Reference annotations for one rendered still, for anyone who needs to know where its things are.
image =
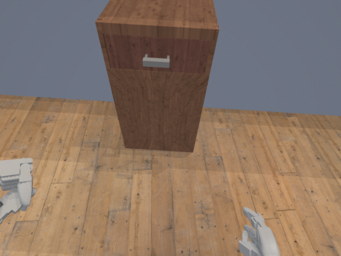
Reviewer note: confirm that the right robot hand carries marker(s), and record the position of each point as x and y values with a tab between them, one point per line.
263	240

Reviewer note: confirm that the handle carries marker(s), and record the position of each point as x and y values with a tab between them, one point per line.
156	62

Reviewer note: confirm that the cabinet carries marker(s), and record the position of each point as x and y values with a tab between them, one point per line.
159	110

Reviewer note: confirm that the drawer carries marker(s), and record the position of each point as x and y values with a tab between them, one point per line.
186	55

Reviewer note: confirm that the left robot hand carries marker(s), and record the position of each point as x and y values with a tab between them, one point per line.
15	175

